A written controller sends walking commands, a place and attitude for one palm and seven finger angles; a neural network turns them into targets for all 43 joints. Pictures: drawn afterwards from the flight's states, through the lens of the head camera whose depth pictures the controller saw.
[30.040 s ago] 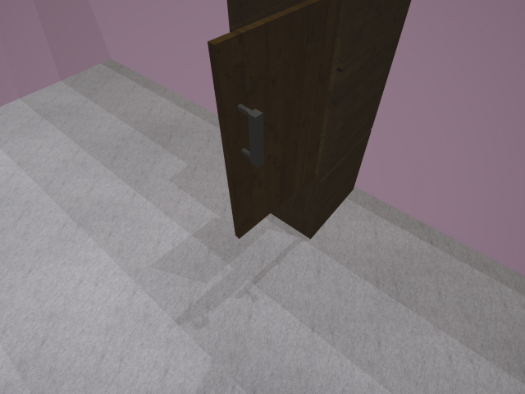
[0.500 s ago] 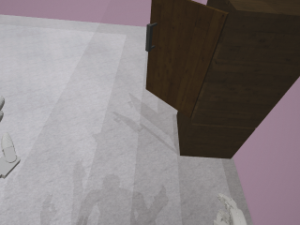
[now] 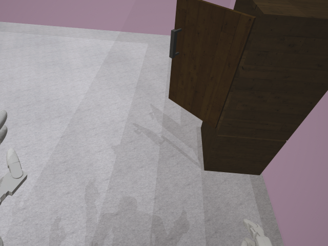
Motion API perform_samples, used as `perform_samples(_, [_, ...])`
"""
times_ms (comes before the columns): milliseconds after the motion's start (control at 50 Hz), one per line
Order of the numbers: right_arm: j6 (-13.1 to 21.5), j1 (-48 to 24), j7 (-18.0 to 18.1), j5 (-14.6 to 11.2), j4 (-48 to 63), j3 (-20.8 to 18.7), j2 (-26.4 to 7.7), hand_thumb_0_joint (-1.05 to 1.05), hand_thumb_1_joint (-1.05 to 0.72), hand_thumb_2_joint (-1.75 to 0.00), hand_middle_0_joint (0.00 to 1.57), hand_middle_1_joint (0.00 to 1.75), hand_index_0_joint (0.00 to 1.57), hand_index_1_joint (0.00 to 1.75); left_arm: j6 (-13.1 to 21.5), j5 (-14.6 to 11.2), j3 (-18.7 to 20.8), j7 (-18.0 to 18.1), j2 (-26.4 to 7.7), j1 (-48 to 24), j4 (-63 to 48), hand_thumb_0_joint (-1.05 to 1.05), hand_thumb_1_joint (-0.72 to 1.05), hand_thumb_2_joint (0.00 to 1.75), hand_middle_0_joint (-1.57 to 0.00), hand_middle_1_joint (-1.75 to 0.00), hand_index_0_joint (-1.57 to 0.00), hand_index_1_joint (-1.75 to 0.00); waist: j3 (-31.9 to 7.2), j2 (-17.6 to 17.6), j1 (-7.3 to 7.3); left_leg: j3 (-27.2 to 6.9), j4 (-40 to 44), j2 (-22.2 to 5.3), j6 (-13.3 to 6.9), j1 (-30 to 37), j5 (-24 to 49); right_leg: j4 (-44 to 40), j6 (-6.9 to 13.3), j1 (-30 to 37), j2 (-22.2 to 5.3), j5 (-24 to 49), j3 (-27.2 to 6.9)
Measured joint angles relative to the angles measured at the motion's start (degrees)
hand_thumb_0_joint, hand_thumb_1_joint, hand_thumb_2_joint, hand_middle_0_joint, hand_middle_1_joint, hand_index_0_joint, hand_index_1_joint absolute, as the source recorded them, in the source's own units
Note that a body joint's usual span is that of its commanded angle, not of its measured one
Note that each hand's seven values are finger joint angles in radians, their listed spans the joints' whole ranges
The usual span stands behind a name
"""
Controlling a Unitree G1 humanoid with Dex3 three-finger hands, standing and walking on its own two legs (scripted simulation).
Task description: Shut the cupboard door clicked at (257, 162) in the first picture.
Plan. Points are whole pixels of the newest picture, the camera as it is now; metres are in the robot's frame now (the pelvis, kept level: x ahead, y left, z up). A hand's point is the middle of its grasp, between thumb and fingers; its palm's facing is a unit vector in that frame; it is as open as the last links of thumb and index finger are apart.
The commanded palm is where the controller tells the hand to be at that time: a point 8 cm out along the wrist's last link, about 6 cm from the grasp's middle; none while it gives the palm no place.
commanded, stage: stop stepping back and stand still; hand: left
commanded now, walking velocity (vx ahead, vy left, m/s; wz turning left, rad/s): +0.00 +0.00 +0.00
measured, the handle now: (175, 43) +1.01 +0.01 +0.04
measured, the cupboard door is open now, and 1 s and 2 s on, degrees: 49 49 49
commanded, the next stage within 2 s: let the arm hang, fingers relaxed in 0.10 s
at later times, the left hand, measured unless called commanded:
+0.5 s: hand out of the picture +0.06 +0.16 -0.16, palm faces -0.07 -0.98 -0.18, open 7.4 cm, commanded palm none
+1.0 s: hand out of the picture +0.03 +0.22 -0.15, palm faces +0.01 -0.94 -0.33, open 7.4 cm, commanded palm none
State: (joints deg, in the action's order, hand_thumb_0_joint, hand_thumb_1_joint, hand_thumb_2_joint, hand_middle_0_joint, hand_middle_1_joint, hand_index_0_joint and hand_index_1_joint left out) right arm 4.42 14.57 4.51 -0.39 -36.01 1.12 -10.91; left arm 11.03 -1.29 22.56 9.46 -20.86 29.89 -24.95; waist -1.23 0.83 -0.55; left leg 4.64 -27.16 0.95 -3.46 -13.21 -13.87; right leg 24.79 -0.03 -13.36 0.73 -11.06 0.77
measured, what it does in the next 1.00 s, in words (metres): stands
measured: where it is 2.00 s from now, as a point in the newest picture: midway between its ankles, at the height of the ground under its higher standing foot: outside the picture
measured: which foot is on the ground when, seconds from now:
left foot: down 0.00-1.00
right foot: down 0.00-1.00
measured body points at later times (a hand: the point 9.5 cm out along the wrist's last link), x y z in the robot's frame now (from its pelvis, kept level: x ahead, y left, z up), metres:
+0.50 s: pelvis -0.02 -0.01 -0.01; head +0.01 -0.01 +0.44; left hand +0.06 +0.21 -0.15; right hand +0.06 -0.28 -0.14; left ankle +0.01 +0.07 -0.74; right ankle +0.02 -0.12 -0.74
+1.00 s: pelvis +0.00 -0.02 +0.00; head +0.00 -0.03 +0.45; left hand +0.03 +0.27 -0.13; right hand +0.03 -0.27 -0.15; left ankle +0.01 +0.08 -0.74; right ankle +0.02 -0.12 -0.74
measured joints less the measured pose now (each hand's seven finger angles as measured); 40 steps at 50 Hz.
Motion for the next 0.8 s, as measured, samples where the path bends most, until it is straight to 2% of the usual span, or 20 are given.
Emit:
perform_samples(200, [0.07, -0.84, -0.27, -0.09, 0.07, -0.39, -0.19, 0.01, -0.91, -0.9, 0.2, 0.3, 0.2, 0.3, 0.77, -0.25, 0.51, -0.01, -0.95, 0.88, 0.92, 0.01, 0.89, 0.9, -0.21, -0.3, -0.21, -0.31, -0.88, -1.17, 0.54, 0.1, 0.4, -0.73, 0.58, -0.53, 0.44, -1.4, 0.49, -0.2, 0.74, 1.04, -0.12])
perform_samples(220, [1.47, -1.18, -1.3, -0.09, -1.23, -0.69, -0.83, 0.01, -0.91, -0.9, 0.2, 0.3, 0.2, 0.3, 1.39, 0.41, -0.77, -0.88, -1.38, -0.45, 3.85, 0.01, 0.89, 0.9, -0.2, -0.3, -0.21, -0.31, -1.01, -1.63, 0.55, -0.25, -0.36, -0.68, 0.59, -1.42, 0.34, -0.86, 0.49, -0.81, 0.65, 0.91, 0.26])
perform_samples(240, [1.96, -1.9, -2.57, -0.06, -2.94, -0.91, -2.01, 0.01, -0.91, -0.9, 0.2, 0.3, 0.2, 0.3, 0.44, 0.97, -3.2, -2.52, -1.8, -2.95, 8.86, 0.01, 0.89, 0.9, -0.2, -0.3, -0.2, -0.31, -1.07, -2.34, 0.24, -0.56, -1.41, -0.47, 0.49, -2.36, 0.13, 0.28, 0.44, -1.67, 0.39, 0.49, 0.62])
perform_samples(280, [0.76, -3.91, -4.27, 0.28, -5.95, -1.03, -4.6, 0.01, -0.9, -0.9, 0.2, 0.3, 0.2, 0.3, -4.63, 1.62, -8.75, -5.57, -1.29, -7.81, 21.22, 0.0, 0.9, 0.9, -0.2, -0.3, -0.2, -0.31, -1.14, -4.04, -0.16, -0.5, -3.05, 0.04, 0.15, -3.78, -0.33, 2.97, 0.22, -3.54, -0.21, -0.58, 0.62])
perform_samples(340, [-1.3, -6.61, -5.03, 0.94, -8.9, -1.25, -6.81, 0.01, -0.9, -0.9, 0.2, 0.3, 0.21, 0.3, -10.86, 2.45, -15.78, -8.29, 1.59, -12.42, 40.2, 0.0, 0.9, 0.9, -0.19, -0.3, -0.19, -0.3, -0.12, -5.41, 0.65, 0.46, -4.58, 0.76, -0.35, -4.91, -0.81, 6.94, 0.0, -6.02, -1.0, -2.13, -0.28])
perform_samples(400, [-2.68, -6.91, -5.16, 1.36, -10.6, -1.29, -6.93, 0.01, -0.91, -0.9, 0.2, 0.3, 0.21, 0.3, -13.42, 3.0, -20.83, -9.57, 5.08, -13.8, 54.2, 0.01, 0.9, 0.9, -0.19, -0.3, -0.19, -0.3, 1.87, -4.24, 1.66, 1.12, -4.77, 0.88, -0.22, -4.87, -0.73, 8.51, 0.18, -6.81, -1.11, -2.61, -0.95])
perform_samples(480, [-4.49, -4.27, -5.06, 1.56, -13.75, -0.9, -5.46, 0.01, -0.91, -0.9, 0.2, 0.3, 0.2, 0.3, -14.06, 2.84, -24.29, -9.84, 9.0, -13.48, 66.61, 0.01, 0.91, 0.9, -0.2, -0.3, -0.2, -0.3, 4.12, -0.17, 2.24, 0.6, -3.9, 0.63, 0.5, -4.13, -0.01, 8.01, 1.02, -6.09, -0.84, -2.35, -0.43])
perform_samples(520, [-5.19, -2.4, -4.9, 1.63, -15.92, -0.78, -4.47, 0.01, -0.91, -0.9, 0.2, 0.3, 0.2, 0.3, -13.75, 2.36, -23.48, -8.83, 9.79, -13.38, 70.93, 0.0, 0.94, 0.89, -0.2, -0.3, -0.2, -0.3, 4.74, 1.56, 2.03, -0.11, -3.28, 0.23, 0.89, -3.82, 0.41, 6.66, 1.34, -5.27, -0.45, -1.75, 0.28])
perform_samples(600, [-6.16, 0.68, -4.46, 1.69, -20.27, -0.78, -3.14, 0.01, -0.91, -0.9, 0.2, 0.3, 0.2, 0.3, -12.89, 2.31, -22.7, -8.85, 7.92, -13.38, 77.37, 0.0, 0.97, 0.89, -0.21, -0.3, -0.21, -0.31, 4.97, 2.68, 1.13, -1.14, -1.73, -0.66, 1.5, -2.8, 1.21, 3.04, 1.93, -3.11, 0.52, -0.06, 1.28])
perform_samples(800, [-5.63, 2.09, -3.77, 1.38, -24.98, -1.72, -3.37, 0.01, -0.91, -0.9, 0.2, 0.3, 0.2, 0.3, -11.7, 2.14, -21.55, -8.99, 5.24, -13.8, 86.67, 0.0, 0.92, 0.9, -0.2, -0.3, -0.2, -0.3, 3.05, -1.48, 0.69, -0.89, 2.03, -0.7, 1.32, 0.43, 2.34, -1.74, 1.73, 0.47, 0.76, 1.76, 0.91])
